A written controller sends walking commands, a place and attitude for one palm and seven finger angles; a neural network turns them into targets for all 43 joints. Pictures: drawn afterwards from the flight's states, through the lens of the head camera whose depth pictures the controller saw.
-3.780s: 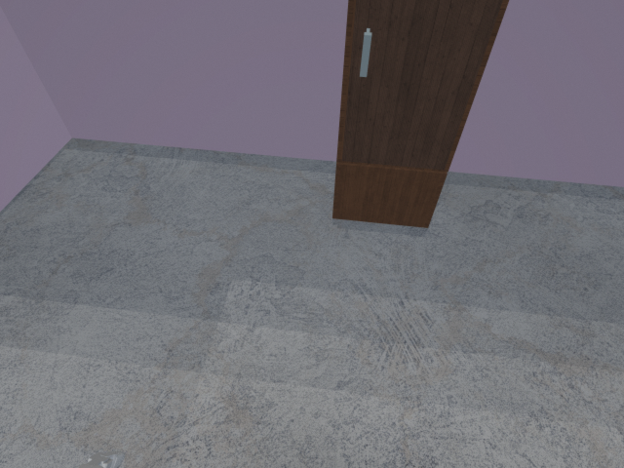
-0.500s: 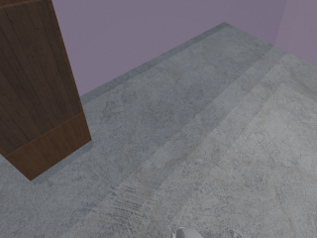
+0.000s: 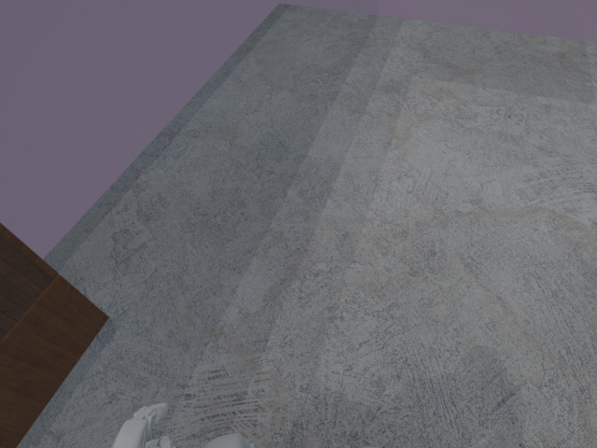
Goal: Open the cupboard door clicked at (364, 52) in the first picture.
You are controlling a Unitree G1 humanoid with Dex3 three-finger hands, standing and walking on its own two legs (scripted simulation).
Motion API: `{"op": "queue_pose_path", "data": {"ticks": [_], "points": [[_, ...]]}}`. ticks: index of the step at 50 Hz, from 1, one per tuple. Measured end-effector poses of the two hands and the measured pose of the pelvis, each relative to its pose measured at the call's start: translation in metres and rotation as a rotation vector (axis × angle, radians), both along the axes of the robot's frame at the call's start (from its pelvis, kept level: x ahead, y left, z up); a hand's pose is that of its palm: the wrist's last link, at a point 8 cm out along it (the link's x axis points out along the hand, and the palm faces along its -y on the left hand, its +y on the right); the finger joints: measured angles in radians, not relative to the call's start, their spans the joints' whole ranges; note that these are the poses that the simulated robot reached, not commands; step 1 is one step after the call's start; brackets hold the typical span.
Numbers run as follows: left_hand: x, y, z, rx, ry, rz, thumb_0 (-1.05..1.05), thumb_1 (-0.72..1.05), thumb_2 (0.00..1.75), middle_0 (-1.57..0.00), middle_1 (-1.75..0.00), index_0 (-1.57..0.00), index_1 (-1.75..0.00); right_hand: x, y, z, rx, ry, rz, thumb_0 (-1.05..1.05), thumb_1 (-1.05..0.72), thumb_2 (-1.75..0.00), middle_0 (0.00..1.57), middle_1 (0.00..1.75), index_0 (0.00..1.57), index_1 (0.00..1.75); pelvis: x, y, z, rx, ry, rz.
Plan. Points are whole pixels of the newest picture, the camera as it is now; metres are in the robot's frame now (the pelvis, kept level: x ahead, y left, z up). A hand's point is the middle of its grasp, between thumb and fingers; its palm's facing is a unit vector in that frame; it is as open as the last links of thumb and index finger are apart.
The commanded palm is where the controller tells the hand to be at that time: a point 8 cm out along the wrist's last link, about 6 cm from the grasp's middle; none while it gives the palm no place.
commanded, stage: walk to a spot facing it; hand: left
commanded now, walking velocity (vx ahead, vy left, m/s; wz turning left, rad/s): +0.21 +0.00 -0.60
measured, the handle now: out of the picture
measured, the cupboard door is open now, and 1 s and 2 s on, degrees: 0 0 0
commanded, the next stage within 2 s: turn to face it in 0.66 s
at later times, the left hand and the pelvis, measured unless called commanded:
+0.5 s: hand out of the picture +0.11 +0.23 -0.17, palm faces -0.16 -0.97 -0.17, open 7.4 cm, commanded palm none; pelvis +0.07 +0.04 +0.01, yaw -16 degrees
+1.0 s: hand (277, 314) +0.35 +0.06 -0.15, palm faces -0.49 -0.85 -0.21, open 7.4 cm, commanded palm none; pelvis +0.14 -0.02 +0.00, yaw -25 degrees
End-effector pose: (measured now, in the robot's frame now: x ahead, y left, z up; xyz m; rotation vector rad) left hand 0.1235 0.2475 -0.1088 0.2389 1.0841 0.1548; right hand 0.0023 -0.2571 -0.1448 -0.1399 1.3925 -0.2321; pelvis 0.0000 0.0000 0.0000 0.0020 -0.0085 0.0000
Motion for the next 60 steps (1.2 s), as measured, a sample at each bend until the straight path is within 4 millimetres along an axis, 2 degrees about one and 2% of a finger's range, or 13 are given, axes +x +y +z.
{"op": "queue_pose_path", "data": {"ticks": [5,11,19,23,29,35,40,44,47,50,53,56,60], "points": [[0.005,-0.015,0.011,-0.002,0.011,-0.043,0.00,0.90,0.90,-0.20,-0.30,-0.20,-0.30,0.015,-0.008,0.013,0.004,-0.074,-0.022,0.01,-0.91,-0.90,0.20,0.30,0.20,0.30,0.002,-0.008,0.012,0.011,0.002,-0.058],[-0.003,-0.019,0.007,-0.035,0.053,-0.071,0.00,0.90,0.90,-0.20,-0.30,-0.20,-0.30,0.044,-0.011,0.029,-0.015,-0.171,-0.027,0.01,-0.91,-0.90,0.20,0.30,0.20,0.30,0.011,-0.006,0.018,0.008,0.009,-0.115],[-0.026,0.009,-0.015,-0.070,0.190,-0.050,0.00,0.90,0.90,-0.20,-0.30,-0.20,-0.30,0.096,0.004,0.051,-0.077,-0.275,-0.019,0.01,-0.91,-0.90,0.20,0.30,0.20,0.30,0.038,0.017,0.016,-0.010,0.016,-0.187],[-0.020,0.030,-0.032,-0.079,0.270,-0.067,0.00,0.90,0.90,-0.20,-0.30,-0.20,-0.30,0.111,0.020,0.056,-0.122,-0.328,-0.038,0.01,-0.91,-0.90,0.20,0.30,0.20,0.30,0.056,0.033,0.009,-0.020,0.009,-0.247],[0.033,0.038,-0.025,-0.076,0.297,-0.167,0.01,0.90,0.90,-0.20,-0.30,-0.19,-0.30,0.083,0.045,0.060,-0.116,-0.244,-0.154,0.00,-0.91,-0.90,0.20,0.30,0.21,0.30,0.082,0.042,0.021,-0.042,0.002,-0.332],[0.106,0.017,-0.021,-0.060,0.241,-0.270,0.00,0.91,0.90,-0.20,-0.30,-0.19,-0.30,0.035,0.070,0.049,-0.067,-0.094,-0.305,0.00,-0.91,-0.90,0.20,0.30,0.21,0.30,0.103,0.038,0.023,-0.046,0.004,-0.403],[0.169,-0.029,-0.019,-0.051,0.189,-0.387,0.00,0.91,0.90,-0.19,-0.30,-0.19,-0.30,-0.005,0.085,0.035,-0.012,0.023,-0.442,0.00,-0.91,-0.90,0.20,0.30,0.21,0.30,0.117,0.025,0.017,-0.029,0.006,-0.466],[0.215,-0.081,-0.018,-0.037,0.116,-0.495,0.00,0.91,0.90,-0.19,-0.30,-0.19,-0.30,-0.031,0.092,0.020,0.044,0.105,-0.530,0.00,-0.91,-0.90,0.20,0.30,0.20,0.30,0.128,0.006,0.008,-0.010,0.013,-0.490],[0.239,-0.119,-0.017,-0.041,0.028,-0.541,0.00,0.91,0.90,-0.20,-0.30,-0.19,-0.30,-0.043,0.091,0.006,0.097,0.161,-0.564,0.00,-0.91,-0.90,0.20,0.30,0.20,0.30,0.136,-0.012,-0.001,-0.001,0.014,-0.477],[0.244,-0.141,-0.008,-0.070,-0.023,-0.537,0.00,0.91,0.90,-0.20,-0.30,-0.19,-0.30,-0.035,0.083,0.004,0.122,0.182,-0.553,0.01,-0.91,-0.90,0.20,0.30,0.20,0.30,0.140,-0.020,0.002,-0.003,0.002,-0.443],[0.238,-0.147,-0.003,-0.088,-0.033,-0.499,0.00,0.90,0.90,-0.20,-0.30,-0.20,-0.30,-0.012,0.067,0.004,0.121,0.143,-0.513,0.01,-0.91,-0.90,0.20,0.30,0.20,0.30,0.142,-0.024,0.007,0.004,-0.009,-0.412],[0.227,-0.140,-0.003,-0.097,-0.017,-0.449,0.00,0.90,0.90,-0.20,-0.30,-0.20,-0.30,0.020,0.048,0.006,0.102,0.071,-0.457,0.01,-0.91,-0.90,0.20,0.30,0.20,0.30,0.143,-0.024,0.010,0.006,-0.012,-0.375],[0.208,-0.113,-0.011,-0.102,0.018,-0.364,0.00,0.90,0.90,-0.20,-0.30,-0.20,-0.30,0.067,0.025,0.011,0.055,-0.028,-0.365,0.00,-0.91,-0.90,0.20,0.30,0.20,0.30,0.145,-0.017,0.008,-0.002,-0.012,-0.325]]}}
